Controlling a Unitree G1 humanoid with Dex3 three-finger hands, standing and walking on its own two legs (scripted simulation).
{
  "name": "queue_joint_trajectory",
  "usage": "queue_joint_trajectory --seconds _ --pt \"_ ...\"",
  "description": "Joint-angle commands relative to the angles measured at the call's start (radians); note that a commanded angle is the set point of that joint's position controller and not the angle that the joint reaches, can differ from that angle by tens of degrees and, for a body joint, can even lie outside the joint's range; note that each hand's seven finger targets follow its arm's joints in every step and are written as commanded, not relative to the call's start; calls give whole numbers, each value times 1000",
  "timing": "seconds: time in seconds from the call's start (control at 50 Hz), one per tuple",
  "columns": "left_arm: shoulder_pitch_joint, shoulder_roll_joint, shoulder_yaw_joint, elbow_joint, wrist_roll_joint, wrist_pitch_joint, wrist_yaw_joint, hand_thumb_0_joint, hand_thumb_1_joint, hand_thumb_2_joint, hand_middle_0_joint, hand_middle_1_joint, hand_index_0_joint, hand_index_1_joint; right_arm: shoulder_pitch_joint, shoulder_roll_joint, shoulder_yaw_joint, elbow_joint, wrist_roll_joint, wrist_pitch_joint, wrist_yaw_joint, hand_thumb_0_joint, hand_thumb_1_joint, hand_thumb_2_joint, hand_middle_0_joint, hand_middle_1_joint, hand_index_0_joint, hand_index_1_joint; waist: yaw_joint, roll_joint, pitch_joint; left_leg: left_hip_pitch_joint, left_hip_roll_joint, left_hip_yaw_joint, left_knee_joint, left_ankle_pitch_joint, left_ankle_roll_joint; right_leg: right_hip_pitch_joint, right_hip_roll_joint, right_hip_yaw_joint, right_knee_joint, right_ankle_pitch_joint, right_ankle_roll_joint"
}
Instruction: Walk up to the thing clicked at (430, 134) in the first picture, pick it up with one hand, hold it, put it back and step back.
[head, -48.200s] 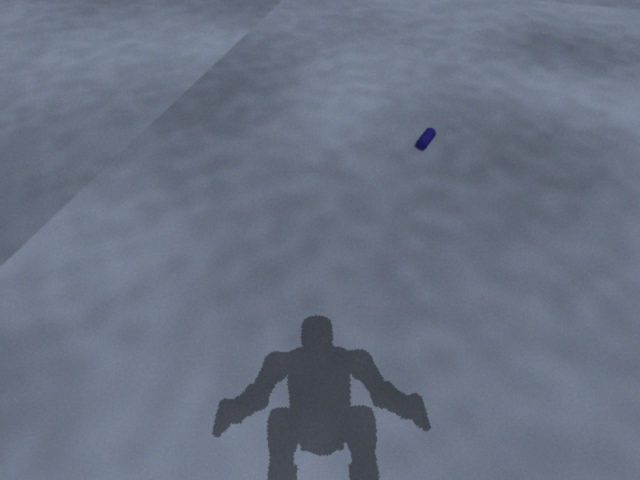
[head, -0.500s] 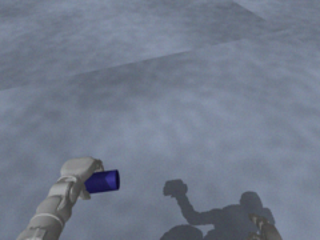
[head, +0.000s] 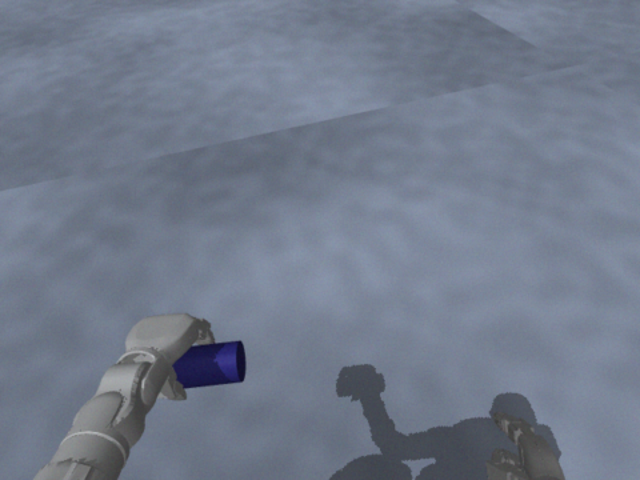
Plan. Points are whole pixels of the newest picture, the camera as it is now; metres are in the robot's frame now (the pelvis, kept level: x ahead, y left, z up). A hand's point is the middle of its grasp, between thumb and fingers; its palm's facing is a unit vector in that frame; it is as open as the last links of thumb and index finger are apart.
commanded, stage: hold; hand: left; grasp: from above
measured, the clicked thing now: (197, 366) +0.29 +0.20 -0.07
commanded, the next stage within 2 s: crouch in 0.60 s
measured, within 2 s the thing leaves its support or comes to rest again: neither
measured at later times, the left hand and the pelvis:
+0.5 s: hand (172, 368) +0.28 +0.22 -0.05, palm faces -0.47 -0.05 -0.88, open 9.0 cm; pelvis +0.00 +0.00 +0.00, yaw +0 degrees
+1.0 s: hand (180, 378) +0.28 +0.22 -0.08, palm faces -0.49 -0.03 -0.87, open 9.0 cm; pelvis +0.01 +0.00 +0.00, yaw +1 degrees
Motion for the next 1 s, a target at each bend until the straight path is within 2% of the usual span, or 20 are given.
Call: queue_joint_trajectory --seconds 0.0,0.06,0.12,0.16,0.18,0.22,0.24,0.28,0.32,0.36,0.5,0.6,0.64,0.66,0.7,0.72,0.74,0.78,0.82,0.98 --pt "-365 226 129 -240 -8 -4 45 0 618 633 -1050 -435 -1037 -451 -103 -134 -43 -146 -5 -40 -14 0 -904 -903 199 300 199 300 3 0 -244 175 -51 5 -73 115 25 -3 42 -31 -109 106 -28" --pt "-405 216 110 -266 -7 -1 47 0 623 660 -1041 -476 -1034 -485 -110 -130 -39 -145 -6 -39 -16 0 -901 -902 199 300 199 300 1 1 -248 187 -52 8 -74 130 26 -3 41 -30 -113 123 -26" --pt "-355 219 127 -226 -11 9 46 0 619 672 -1044 -469 -1033 -482 -111 -131 -41 -138 -5 -37 -15 0 -899 -902 199 300 199 300 7 -9 -232 183 -51 7 -81 132 25 6 41 -35 -117 122 -27" --pt "-337 198 109 -224 -2 14 40 0 635 680 -1048 -480 -1038 -492 -107 -131 -42 -139 -5 -36 -13 0 -895 -900 199 300 199 300 4 -11 -220 179 -49 7 -86 127 24 1 44 -36 -116 117 -29" --pt "-323 219 131 -214 -7 15 37 0 642 673 -1054 -468 -1043 -481 -114 -131 -41 -141 -4 -34 -14 0 -893 -900 199 300 199 300 12 -9 -208 167 -49 6 -90 117 24 5 43 -39 -123 103 -30" --pt "-340 203 103 -220 -2 9 26 0 639 680 -1060 -462 -1045 -480 -114 -129 -40 -143 -3 -32 -13 0 -896 -901 199 300 199 300 3 -10 -206 174 -50 6 -93 115 26 -2 41 -34 -122 109 -30" --pt "-338 225 126 -219 -4 5 24 0 641 686 -1069 -448 -1050 -469 -115 -133 -41 -145 -3 -30 -14 0 -898 -902 199 300 199 300 6 -5 -206 176 -52 6 -92 117 26 3 39 -31 -124 108 -30" --pt "-378 210 108 -248 -1 -2 24 0 600 680 -1035 -464 -1019 -483 -109 -125 -39 -141 -6 -30 -14 0 -900 -902 199 300 199 300 -1 0 -236 192 -51 4 -87 140 26 7 39 -33 -116 130 -30" --pt "-376 242 141 -243 0 -6 36 0 600 694 -1036 -462 -1018 -482 -110 -130 -41 -137 -8 -30 -16 0 -898 -901 199 300 199 300 7 13 -254 200 -53 6 -82 150 24 15 40 -33 -117 136 -30" --pt "-423 228 124 -241 -7 -14 47 0 621 709 -1053 -488 -1038 -505 -110 -127 -37 -133 -9 -30 -15 0 -902 -903 199 300 199 300 -5 2 -238 193 -51 4 -83 138 25 2 41 -34 -118 131 -28" --pt "-363 209 120 -228 -1 -1 69 0 612 751 -1053 -501 -1032 -525 -113 -129 -46 -135 -9 -25 -11 0 -901 -902 199 300 199 300 5 5 -248 198 -50 4 -80 153 21 14 40 -40 -119 139 -30" --pt "-357 234 136 -211 -1 2 58 0 602 716 -1034 -503 -1019 -521 -105 -133 -47 -135 -5 -21 -13 0 -901 -902 199 300 199 300 10 8 -228 186 -50 3 -90 142 21 14 42 -39 -124 129 -32" --pt "-344 196 106 -244 -6 0 45 0 609 717 -1023 -528 -1014 -539 -109 -125 -47 -144 -4 -22 -11 0 -900 -901 199 300 199 300 14 7 -242 190 -51 5 -90 153 22 26 40 -40 -122 139 -33" --pt "-326 213 124 -221 -7 3 44 0 618 722 -1033 -519 -1022 -532 -108 -129 -47 -140 -4 -21 -12 0 -899 -901 199 300 199 300 13 -8 -235 186 -52 6 -87 159 24 30 39 -38 -125 146 -30" --pt "-342 184 93 -259 -8 0 41 0 578 638 -959 -561 -978 -544 -108 -126 -47 -144 -4 -22 -11 0 -883 -898 200 301 201 301 6 6 -235 192 -51 4 -89 170 21 22 41 -39 -118 159 -33" --pt "-328 197 110 -240 -1 1 42 0 617 671 -1010 -536 -1013 -535 -102 -128 -49 -143 -1 -20 -11 0 -891 -901 200 300 200 300 9 6 -238 195 -50 5 -89 176 20 21 41 -41 -115 162 -34" --pt "-295 214 135 -222 -1 1 48 0 662 698 -1047 -537 -1047 -540 -100 -133 -52 -139 0 -18 -11 0 -889 -900 200 300 200 300 17 -4 -236 194 -47 2 -88 186 19 29 44 -43 -113 165 -35" --pt "-318 188 108 -217 8 -7 59 0 688 716 -1064 -557 -1064 -560 -93 -128 -47 -137 -3 -15 -10 0 -890 -901 200 300 200 300 -1 -33 -217 172 -51 5 -78 179 24 14 41 -41 -112 171 -30" --pt "-290 191 127 -157 18 -13 87 0 705 714 -1084 -547 -1083 -551 -90 -129 -49 -130 -5 -10 -9 0 -892 -901 200 300 200 300 -6 -45 -185 148 -55 8 -69 151 25 -8 37 -38 -113 146 -27" --pt "-433 160 104 20 91 -52 244 0 787 676 -1149 -523 -1152 -522 -38 -139 -67 -75 -34 -3 12 0 -897 -902 199 300 199 300 -50 -42 -248 33 -56 -2 84 112 18 -185 28 -40 17 126 -24"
